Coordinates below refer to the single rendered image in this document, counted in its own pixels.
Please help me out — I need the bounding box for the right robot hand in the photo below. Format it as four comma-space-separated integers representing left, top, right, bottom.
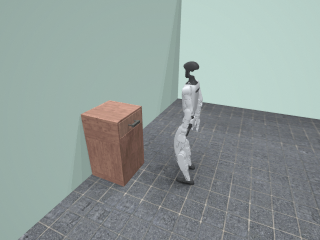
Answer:
191, 118, 200, 131

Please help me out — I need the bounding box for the cabinet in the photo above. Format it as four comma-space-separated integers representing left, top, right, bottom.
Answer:
81, 100, 145, 187

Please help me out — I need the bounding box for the right robot upper arm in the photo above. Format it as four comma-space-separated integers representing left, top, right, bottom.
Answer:
196, 80, 203, 104

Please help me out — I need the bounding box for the drawer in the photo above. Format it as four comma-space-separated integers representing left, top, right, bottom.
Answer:
119, 109, 142, 139

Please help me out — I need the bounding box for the robot right forearm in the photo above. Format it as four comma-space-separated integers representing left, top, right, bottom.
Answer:
194, 102, 203, 119

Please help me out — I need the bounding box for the handle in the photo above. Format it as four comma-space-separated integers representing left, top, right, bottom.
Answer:
128, 120, 140, 128

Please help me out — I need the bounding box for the right robot shin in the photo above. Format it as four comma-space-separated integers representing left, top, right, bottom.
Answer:
182, 140, 192, 166

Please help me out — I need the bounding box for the left robot hand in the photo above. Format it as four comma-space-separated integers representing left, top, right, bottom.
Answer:
176, 133, 186, 150

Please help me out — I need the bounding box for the robot left forearm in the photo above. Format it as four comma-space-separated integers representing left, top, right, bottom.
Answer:
180, 109, 192, 135

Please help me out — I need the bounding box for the left robot upper arm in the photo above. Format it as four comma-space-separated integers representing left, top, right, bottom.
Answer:
182, 85, 193, 114

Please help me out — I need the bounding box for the left robot shin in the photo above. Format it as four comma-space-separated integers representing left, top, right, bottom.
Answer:
175, 154, 190, 181

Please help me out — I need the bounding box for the robot shin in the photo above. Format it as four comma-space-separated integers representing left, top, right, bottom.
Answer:
175, 154, 190, 181
182, 140, 192, 166

